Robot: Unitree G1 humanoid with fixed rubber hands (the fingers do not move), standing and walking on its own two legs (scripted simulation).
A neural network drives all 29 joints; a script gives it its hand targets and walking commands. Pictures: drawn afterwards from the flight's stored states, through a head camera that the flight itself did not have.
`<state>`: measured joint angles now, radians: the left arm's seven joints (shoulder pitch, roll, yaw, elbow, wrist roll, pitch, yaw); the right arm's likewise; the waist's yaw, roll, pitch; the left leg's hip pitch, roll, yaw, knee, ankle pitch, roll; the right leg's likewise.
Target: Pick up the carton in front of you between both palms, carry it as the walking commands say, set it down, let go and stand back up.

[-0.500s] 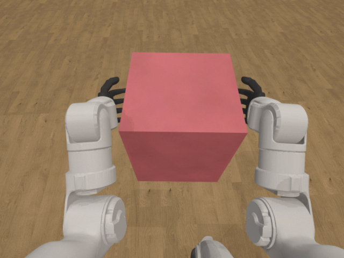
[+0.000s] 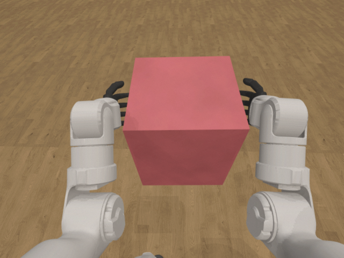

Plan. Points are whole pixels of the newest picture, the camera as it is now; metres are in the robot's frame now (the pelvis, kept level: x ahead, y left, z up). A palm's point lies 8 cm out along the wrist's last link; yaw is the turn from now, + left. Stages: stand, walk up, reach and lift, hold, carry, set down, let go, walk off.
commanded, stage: carry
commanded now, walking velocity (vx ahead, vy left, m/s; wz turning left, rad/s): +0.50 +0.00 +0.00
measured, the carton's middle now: (182, 126) +0.40 +0.01 +0.11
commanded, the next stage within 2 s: none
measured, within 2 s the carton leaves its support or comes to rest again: neither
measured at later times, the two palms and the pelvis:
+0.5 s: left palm (141, 39) +0.66 +0.14 +0.20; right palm (242, 37) +0.68 -0.16 +0.20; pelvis +0.29 -0.02 +0.03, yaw +1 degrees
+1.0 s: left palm (149, 2) +0.97 +0.15 +0.21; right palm (226, 4) +0.94 -0.15 +0.21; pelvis +0.58 +0.02 +0.06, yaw +0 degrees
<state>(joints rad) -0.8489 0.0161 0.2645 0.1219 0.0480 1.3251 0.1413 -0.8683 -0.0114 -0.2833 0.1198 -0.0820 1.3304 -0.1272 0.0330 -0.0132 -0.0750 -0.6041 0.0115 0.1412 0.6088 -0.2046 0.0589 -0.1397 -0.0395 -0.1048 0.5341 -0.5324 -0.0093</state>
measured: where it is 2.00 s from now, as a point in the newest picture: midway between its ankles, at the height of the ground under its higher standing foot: (184, 118)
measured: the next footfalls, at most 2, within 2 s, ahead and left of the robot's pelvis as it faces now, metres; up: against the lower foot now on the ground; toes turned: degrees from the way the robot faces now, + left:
right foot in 0.42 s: +0.41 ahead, -0.11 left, +0.04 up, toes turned -6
left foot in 0.84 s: +0.67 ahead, +0.10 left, +0.06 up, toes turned +6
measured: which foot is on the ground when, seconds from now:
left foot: down 0.00-0.44, up 0.46-0.82, down 0.84-1.00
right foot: down 0.00-0.02, up 0.04-0.40, down 0.42-0.86, up 0.88-1.00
